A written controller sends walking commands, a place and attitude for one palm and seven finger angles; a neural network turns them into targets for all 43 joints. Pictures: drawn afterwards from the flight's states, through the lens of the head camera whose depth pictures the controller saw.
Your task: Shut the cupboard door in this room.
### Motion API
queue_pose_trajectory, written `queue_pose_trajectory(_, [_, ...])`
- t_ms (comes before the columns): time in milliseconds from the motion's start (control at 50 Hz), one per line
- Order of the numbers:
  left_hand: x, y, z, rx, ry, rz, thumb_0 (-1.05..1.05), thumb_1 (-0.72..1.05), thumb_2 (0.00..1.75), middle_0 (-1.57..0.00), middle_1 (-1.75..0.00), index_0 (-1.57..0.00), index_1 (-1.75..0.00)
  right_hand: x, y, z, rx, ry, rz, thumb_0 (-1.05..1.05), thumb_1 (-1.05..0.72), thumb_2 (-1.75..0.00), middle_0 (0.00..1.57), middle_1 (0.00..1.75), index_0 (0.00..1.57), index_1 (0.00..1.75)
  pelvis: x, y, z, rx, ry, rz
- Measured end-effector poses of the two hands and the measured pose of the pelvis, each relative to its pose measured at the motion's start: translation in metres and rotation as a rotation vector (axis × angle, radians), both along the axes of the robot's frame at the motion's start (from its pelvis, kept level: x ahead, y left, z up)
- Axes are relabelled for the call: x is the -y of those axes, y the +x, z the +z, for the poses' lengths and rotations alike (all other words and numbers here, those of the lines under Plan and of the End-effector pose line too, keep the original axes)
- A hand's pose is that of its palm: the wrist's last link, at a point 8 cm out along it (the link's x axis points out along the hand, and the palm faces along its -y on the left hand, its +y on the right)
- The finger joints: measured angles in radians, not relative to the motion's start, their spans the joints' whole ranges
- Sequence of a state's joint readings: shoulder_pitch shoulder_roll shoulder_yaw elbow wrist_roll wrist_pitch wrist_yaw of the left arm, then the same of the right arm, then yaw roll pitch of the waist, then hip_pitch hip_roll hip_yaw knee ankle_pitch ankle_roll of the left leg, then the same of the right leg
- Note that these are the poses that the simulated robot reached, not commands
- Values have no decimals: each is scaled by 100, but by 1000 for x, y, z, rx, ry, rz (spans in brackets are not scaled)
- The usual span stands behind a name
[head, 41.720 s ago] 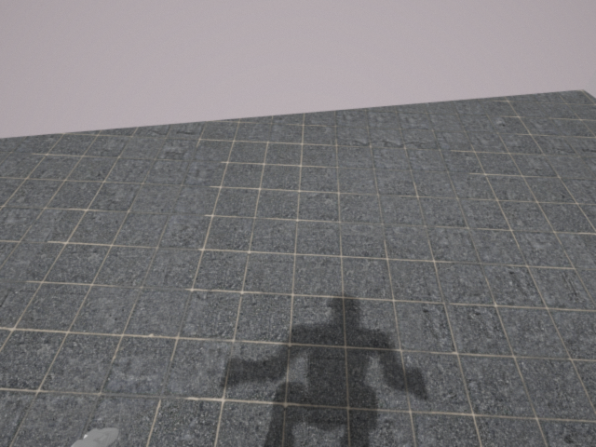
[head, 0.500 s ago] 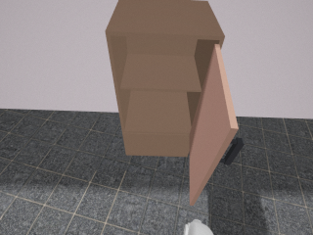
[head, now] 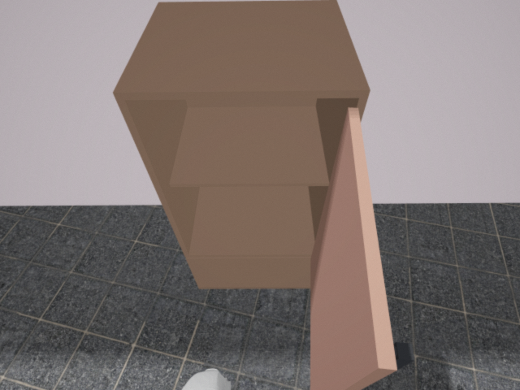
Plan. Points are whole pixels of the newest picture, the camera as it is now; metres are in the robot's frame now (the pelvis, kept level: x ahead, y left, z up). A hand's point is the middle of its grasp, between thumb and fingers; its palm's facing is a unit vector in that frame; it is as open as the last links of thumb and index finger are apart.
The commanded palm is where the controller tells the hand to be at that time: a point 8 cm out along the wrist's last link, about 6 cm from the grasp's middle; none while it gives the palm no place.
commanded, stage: stand and wait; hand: left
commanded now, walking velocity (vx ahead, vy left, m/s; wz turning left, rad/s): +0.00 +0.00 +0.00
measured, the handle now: (375, 359) +0.19 -0.15 -0.04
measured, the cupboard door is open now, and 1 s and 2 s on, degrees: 84 82 79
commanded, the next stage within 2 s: turn or walk to find it in 1.44 s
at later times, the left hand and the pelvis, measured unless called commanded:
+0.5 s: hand out of the picture +0.01 +0.22 -0.17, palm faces -0.02 -0.98 -0.18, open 7.4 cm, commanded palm none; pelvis +0.01 +0.04 +0.00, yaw -3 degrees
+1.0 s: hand out of the picture +0.01 +0.19 -0.18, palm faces -0.04 -0.99 -0.15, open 7.3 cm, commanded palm none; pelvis +0.01 +0.03 +0.00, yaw -4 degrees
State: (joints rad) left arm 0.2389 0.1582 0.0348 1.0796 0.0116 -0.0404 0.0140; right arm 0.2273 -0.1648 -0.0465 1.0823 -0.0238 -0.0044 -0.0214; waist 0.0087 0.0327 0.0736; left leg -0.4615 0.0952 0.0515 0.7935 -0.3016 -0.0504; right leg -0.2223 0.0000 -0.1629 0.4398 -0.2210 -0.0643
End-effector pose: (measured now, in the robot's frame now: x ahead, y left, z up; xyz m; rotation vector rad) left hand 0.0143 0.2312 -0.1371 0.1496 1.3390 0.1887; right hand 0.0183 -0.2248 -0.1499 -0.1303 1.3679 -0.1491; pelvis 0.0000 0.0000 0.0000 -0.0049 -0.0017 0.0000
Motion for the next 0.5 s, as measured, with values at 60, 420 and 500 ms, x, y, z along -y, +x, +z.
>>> queue_pose_trajectory(60, [0,-6,-8,-59,-39,0,0,93,90,-20,-30,-20,-30,-2,28,5,46,-30,7,2,-96,-89,20,30,20,30,-10,8,-1,-10,-17,-46])
queue_pose_trajectory(420, [-30,0,-11,-55,-60,-53,0,91,90,-20,-30,-20,-30,-39,43,20,137,-40,-29,-1,-95,-89,20,30,20,30,-43,13,4,5,-3,-54])
queue_pose_trajectory(500, [-36,-7,-8,-79,-41,-54,0,91,90,-20,-30,-20,-30,-37,23,17,89,-41,-47,-1,-95,-89,20,30,20,30,-45,14,4,-1,-1,-58])
